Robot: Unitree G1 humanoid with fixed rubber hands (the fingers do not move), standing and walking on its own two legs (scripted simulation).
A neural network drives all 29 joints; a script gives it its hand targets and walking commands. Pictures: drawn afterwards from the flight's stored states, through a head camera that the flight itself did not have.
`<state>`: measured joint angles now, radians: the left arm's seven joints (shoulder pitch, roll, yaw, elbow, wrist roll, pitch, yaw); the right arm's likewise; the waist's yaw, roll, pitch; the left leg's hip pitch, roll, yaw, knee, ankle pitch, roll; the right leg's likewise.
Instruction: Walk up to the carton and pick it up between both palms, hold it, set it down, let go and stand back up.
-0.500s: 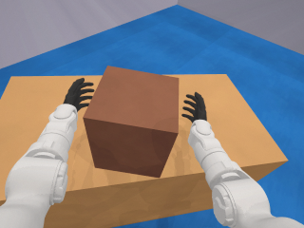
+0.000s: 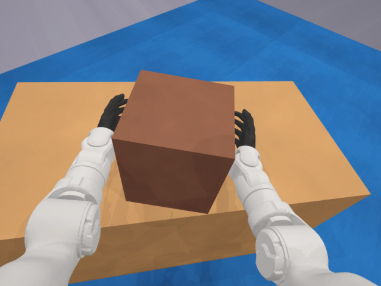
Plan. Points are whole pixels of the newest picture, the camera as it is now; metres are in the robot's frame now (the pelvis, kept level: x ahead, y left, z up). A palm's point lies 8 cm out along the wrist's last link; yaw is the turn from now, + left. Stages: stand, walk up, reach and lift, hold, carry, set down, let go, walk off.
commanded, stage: reach and lift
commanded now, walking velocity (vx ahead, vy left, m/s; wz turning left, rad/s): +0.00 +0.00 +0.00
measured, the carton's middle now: (176, 146) +0.43 -0.03 +0.03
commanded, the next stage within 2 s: none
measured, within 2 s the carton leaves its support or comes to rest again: leaves its support in 1.92 s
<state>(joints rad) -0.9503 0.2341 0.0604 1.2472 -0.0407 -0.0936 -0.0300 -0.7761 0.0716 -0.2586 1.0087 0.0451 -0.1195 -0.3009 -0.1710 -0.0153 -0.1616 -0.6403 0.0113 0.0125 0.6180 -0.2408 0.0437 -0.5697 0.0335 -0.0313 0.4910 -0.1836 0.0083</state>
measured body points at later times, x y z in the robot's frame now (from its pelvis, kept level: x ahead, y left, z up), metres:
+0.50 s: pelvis +0.03 +0.01 +0.02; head +0.06 +0.04 +0.47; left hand +0.47 +0.12 +0.07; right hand +0.39 -0.18 +0.07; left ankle +0.03 +0.08 -0.73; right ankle +0.02 -0.13 -0.73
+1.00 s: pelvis +0.03 +0.00 +0.02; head +0.07 +0.04 +0.47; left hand +0.47 +0.12 +0.07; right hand +0.39 -0.18 +0.07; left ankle +0.03 +0.08 -0.73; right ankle +0.02 -0.13 -0.73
